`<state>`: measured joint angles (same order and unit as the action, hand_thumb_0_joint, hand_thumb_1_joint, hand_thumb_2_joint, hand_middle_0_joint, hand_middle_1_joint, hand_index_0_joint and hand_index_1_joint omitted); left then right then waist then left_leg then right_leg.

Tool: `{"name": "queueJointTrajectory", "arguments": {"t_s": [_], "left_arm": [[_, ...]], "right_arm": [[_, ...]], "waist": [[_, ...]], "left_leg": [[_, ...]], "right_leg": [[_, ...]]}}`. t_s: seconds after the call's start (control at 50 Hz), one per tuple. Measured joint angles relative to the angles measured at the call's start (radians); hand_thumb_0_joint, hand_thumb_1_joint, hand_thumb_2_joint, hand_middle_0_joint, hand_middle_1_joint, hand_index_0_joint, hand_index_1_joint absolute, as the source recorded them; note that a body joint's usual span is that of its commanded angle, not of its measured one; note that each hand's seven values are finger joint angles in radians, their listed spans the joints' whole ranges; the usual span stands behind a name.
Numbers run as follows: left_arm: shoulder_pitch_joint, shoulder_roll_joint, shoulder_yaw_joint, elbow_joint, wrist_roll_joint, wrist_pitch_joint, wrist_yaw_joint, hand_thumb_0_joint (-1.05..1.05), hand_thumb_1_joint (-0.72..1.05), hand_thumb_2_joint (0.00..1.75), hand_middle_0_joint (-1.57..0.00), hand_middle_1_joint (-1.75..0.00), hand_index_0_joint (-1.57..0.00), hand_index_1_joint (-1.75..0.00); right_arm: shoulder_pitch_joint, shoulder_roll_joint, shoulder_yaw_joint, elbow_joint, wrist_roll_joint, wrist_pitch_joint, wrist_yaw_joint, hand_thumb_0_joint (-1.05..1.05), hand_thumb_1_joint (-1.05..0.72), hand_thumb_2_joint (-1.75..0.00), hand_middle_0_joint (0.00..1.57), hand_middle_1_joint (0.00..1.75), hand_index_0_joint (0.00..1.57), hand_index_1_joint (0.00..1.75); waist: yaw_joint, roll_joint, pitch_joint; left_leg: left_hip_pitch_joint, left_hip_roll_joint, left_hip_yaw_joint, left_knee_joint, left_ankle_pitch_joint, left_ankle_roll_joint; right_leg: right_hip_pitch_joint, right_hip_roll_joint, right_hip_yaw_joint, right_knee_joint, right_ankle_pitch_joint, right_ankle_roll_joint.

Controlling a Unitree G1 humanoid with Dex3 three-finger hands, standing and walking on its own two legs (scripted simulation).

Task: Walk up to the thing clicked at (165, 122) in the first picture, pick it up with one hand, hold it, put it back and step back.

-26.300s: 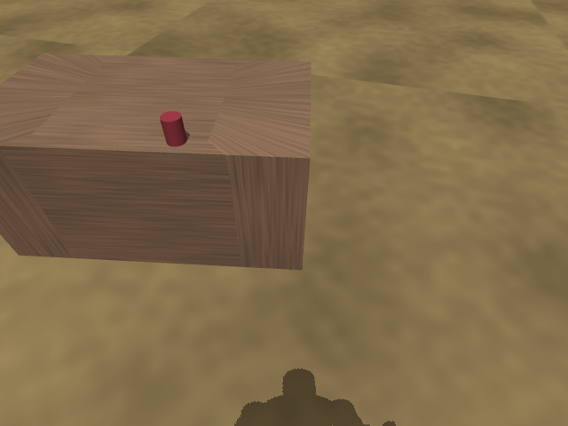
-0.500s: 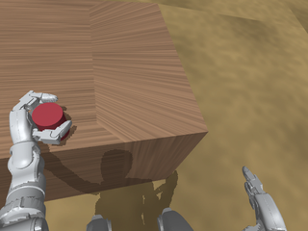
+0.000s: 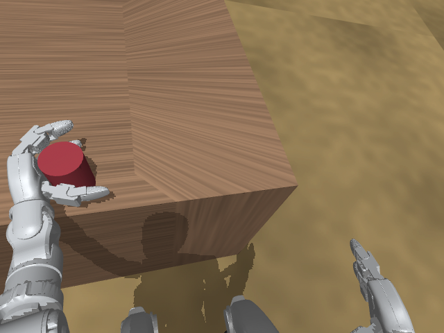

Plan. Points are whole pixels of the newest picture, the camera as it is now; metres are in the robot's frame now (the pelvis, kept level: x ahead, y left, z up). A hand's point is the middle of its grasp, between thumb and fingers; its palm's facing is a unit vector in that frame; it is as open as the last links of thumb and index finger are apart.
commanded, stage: open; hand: left
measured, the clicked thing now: (69, 172) +0.45 +0.21 -0.01
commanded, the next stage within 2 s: withdraw in 0.02 s
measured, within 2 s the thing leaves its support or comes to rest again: neither
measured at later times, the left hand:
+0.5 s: hand out of the picture +0.46 +0.27 +0.10, palm faces +0.24 -0.97 -0.04, open 17.2 cm
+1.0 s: hand out of the picture +0.42 +0.39 +0.12, palm faces +0.47 -0.80 -0.36, open 16.8 cm
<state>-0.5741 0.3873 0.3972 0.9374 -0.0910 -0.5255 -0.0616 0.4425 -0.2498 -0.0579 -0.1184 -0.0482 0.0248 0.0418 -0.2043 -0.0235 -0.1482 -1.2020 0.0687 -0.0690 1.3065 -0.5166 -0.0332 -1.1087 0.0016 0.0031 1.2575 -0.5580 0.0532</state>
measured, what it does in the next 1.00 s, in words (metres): rises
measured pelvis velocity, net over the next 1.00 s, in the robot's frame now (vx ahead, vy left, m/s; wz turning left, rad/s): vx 0.03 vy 0.00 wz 0.01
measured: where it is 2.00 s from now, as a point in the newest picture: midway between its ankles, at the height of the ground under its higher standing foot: outside the picture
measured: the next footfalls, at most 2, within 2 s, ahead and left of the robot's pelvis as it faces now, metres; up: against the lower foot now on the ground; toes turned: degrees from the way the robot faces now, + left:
none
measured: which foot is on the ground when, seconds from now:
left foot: down 0.00-1.00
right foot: down 0.00-1.00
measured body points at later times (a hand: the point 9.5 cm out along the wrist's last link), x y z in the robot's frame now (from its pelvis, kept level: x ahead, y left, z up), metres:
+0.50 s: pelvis +0.01 +0.00 +0.02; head +0.11 +0.05 +0.46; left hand +0.45 +0.32 +0.11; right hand +0.16 -0.26 +0.03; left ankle +0.05 +0.13 -0.62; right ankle +0.02 -0.16 -0.62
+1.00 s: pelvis +0.03 +0.00 +0.07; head +0.10 +0.04 +0.52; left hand +0.39 +0.43 +0.14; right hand +0.19 -0.25 +0.05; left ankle +0.05 +0.13 -0.62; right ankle +0.02 -0.16 -0.62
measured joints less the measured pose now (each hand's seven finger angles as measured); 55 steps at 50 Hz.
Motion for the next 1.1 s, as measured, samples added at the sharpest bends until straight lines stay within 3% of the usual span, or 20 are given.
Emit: {"name": "queueJointTrajectory", "arguments": {"t_s": [0.22,0.32,0.42,0.58,0.6,0.68,0.82,0.9,0.96,1.04,1.1], "left_arm": [[0.033,-0.007,0.006,-0.034,0.007,0.013,-0.003,-0.01,-0.55,0.12,-0.34,-0.26,-0.36,-0.25],[0.054,0.013,0.045,-0.088,0.003,0.036,-0.02,-0.01,-0.54,0.08,-0.21,-0.16,-0.22,-0.15],[0.041,0.066,0.079,-0.132,-0.009,0.087,-0.043,-0.02,-0.52,0.06,-0.12,-0.1,-0.14,-0.09],[-0.074,0.181,0.063,-0.003,-0.038,0.206,-0.145,-0.01,-0.52,0.03,-0.06,-0.06,-0.09,-0.04],[-0.08,0.193,0.061,0.009,-0.012,0.221,-0.147,-0.01,-0.52,0.03,-0.06,-0.06,-0.08,-0.04],[-0.076,0.23,0.052,0.046,0.064,0.311,-0.096,-0.01,-0.54,0.03,-0.06,-0.06,-0.08,-0.04],[-0.062,0.309,0.107,0.115,0.135,0.398,0.009,-0.01,-0.54,0.04,-0.07,-0.07,-0.09,-0.06],[-0.044,0.35,0.113,0.137,0.145,0.411,0.052,-0.01,-0.46,0.06,-0.07,-0.06,-0.08,-0.06],[0.003,0.344,0.096,0.108,0.144,0.429,0.064,-0.01,-0.41,0.06,-0.06,-0.05,-0.07,-0.05],[0.122,0.283,0.051,0.005,0.132,0.462,0.069,-0.01,-0.37,0.07,-0.06,-0.05,-0.06,-0.04],[0.254,0.216,0.015,-0.136,0.111,0.495,0.075,-0.01,-0.34,0.07,-0.05,-0.04,-0.06,-0.04]], "right_arm": [[-0.002,0.0,0.0,-0.02,0.003,0.015,0.003,-0.01,0.5,-0.06,0.06,0.06,0.06,0.05],[0.011,-0.002,0.001,-0.05,0.011,0.028,-0.003,-0.01,0.51,-0.06,0.06,0.06,0.06,0.05],[0.023,-0.001,-0.004,-0.013,0.018,0.042,-0.014,-0.01,0.51,-0.06,0.06,0.06,0.06,0.05],[-0.031,0.001,0.022,0.157,0.035,0.046,-0.037,-0.01,0.52,-0.06,0.06,0.06,0.06,0.05],[-0.037,0.004,0.025,0.163,0.038,0.053,-0.036,-0.01,0.53,-0.06,0.06,0.06,0.06,0.05],[-0.038,0.004,0.018,0.159,0.056,0.087,-0.031,-0.01,0.53,-0.06,0.06,0.06,0.06,0.05],[-0.044,-0.031,-0.017,0.177,0.074,0.138,-0.037,-0.01,0.49,-0.07,0.06,0.06,0.06,0.05],[-0.042,-0.032,-0.003,0.182,0.077,0.14,-0.032,-0.01,0.45,-0.08,0.06,0.06,0.06,0.05],[-0.037,-0.019,0.016,0.187,0.078,0.137,-0.019,-0.01,0.43,-0.09,0.05,0.06,0.06,0.05],[-0.025,-0.007,0.03,0.187,0.089,0.124,-0.004,-0.01,0.41,-0.1,0.06,0.06,0.06,0.05],[-0.013,-0.01,0.017,0.192,0.102,0.115,-0.004,-0.01,0.4,-0.1,0.06,0.06,0.06,0.05]], "waist": [[0.002,0.003,-0.003],[0.002,-0.005,0.005],[0.02,-0.008,-0.003],[0.058,0.019,-0.013],[0.062,0.022,-0.006],[0.074,0.031,0.022],[0.079,0.012,0.034],[0.088,-0.003,0.03],[0.106,-0.004,0.018],[0.136,0.012,0.003],[0.153,0.028,-0.008]], "left_leg": [[0.012,0.003,0.003,0.001,-0.01,0.001],[0.049,0.006,0.007,-0.018,-0.01,0.0],[0.107,0.006,0.007,-0.06,-0.001,-0.001],[0.181,0.004,0.015,-0.137,0.027,0.008],[0.19,0.004,0.019,-0.147,0.031,0.01],[0.252,0.002,0.04,-0.209,0.053,0.013],[0.341,0.004,0.057,-0.295,0.077,0.013],[0.38,0.005,0.05,-0.329,0.086,0.008],[0.405,0.004,0.043,-0.351,0.09,0.006],[0.452,0.001,0.042,-0.376,0.09,0.006],[0.491,-0.004,0.047,-0.392,0.088,0.009]], "right_leg": [[0.011,0.002,0.003,-0.003,-0.006,0.002],[0.047,0.004,0.006,-0.022,-0.004,0.001],[0.107,0.003,0.002,-0.069,0.008,0.0],[0.183,-0.001,0.005,-0.156,0.043,0.005],[0.191,-0.002,0.008,-0.165,0.048,0.006],[0.244,-0.006,0.025,-0.223,0.073,0.01],[0.324,-0.007,0.036,-0.304,0.099,0.008],[0.367,-0.006,0.027,-0.34,0.107,0.003],[0.397,-0.007,0.018,-0.367,0.112,0.001],[0.45,-0.011,0.014,-0.401,0.115,0.002],[0.489,-0.016,0.017,-0.418,0.114,0.003]]}}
